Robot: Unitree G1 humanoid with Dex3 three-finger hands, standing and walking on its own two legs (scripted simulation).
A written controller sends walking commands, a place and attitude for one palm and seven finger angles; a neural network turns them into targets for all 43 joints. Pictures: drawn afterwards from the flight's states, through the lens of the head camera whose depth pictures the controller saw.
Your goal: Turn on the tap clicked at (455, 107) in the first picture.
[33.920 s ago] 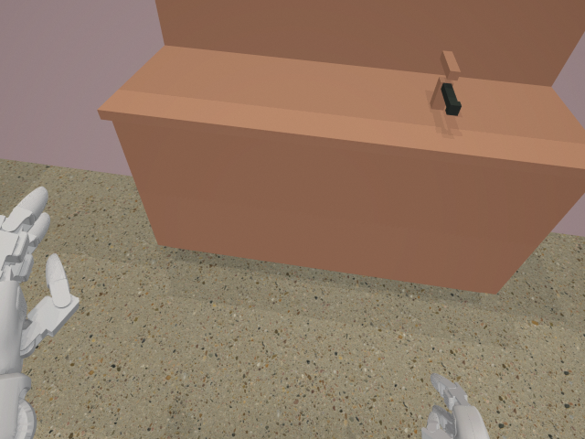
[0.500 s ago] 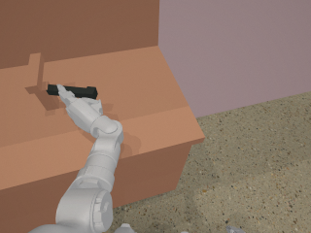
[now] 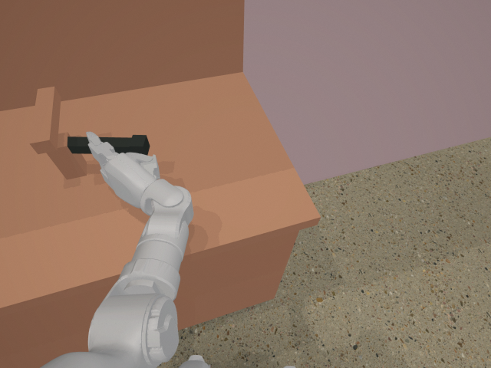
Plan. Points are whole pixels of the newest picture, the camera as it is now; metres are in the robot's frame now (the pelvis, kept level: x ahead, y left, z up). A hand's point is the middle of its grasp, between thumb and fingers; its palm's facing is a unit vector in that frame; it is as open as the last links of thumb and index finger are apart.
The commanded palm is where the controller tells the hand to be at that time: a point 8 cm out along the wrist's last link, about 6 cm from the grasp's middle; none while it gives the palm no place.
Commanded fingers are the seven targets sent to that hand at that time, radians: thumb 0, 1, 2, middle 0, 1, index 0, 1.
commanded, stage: lift the hand up off the lever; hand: left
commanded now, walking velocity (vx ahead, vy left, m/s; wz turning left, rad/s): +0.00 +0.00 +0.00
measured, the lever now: (139, 146) +0.48 +0.19 +0.08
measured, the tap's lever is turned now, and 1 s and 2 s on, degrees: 73 73 73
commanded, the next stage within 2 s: none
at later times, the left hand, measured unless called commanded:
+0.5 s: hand (153, 157) +0.44 +0.15 +0.09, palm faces +0.78 -0.62 -0.11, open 7.8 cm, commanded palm +0.38 +0.16 +0.10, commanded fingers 0.00 0.90 0.90 -0.15 -0.15 -0.15 -0.15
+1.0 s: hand (151, 156) +0.42 +0.14 +0.12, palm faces +0.77 -0.62 -0.11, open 7.8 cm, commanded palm +0.37 +0.16 +0.12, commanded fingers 0.00 0.90 0.90 -0.15 -0.15 -0.15 -0.15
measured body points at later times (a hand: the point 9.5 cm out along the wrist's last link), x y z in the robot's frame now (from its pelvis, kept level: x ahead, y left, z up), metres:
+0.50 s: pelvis +0.01 +0.00 +0.01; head +0.05 +0.00 +0.46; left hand +0.40 +0.18 +0.10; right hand +0.11 -0.24 -0.12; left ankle +0.03 +0.14 -0.69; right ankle -0.02 -0.11 -0.69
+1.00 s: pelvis +0.01 -0.01 +0.02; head +0.02 -0.02 +0.47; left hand +0.37 +0.17 +0.13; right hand +0.14 -0.24 -0.10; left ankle +0.03 +0.14 -0.69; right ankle -0.02 -0.11 -0.69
